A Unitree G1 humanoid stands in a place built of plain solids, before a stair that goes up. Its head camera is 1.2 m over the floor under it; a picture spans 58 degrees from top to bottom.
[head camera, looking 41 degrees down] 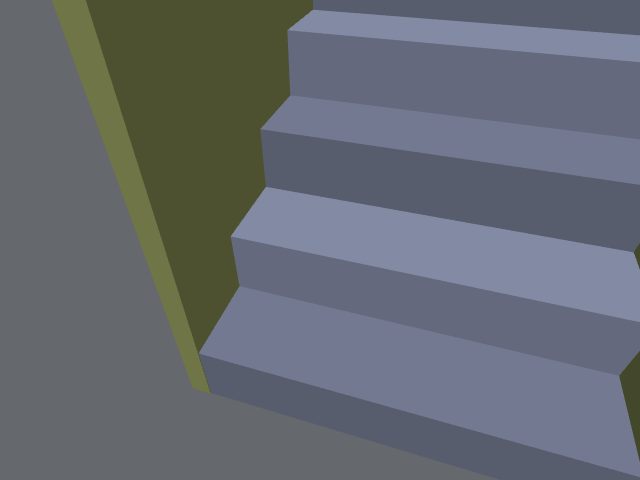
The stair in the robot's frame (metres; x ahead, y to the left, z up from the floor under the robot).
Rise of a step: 0.20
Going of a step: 0.26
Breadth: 1.07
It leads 17 degrees to the right of straight ahead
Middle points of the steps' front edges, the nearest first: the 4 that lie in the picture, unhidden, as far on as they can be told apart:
0.52 -0.18 0.20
0.77 -0.26 0.41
1.02 -0.34 0.61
1.26 -0.41 0.82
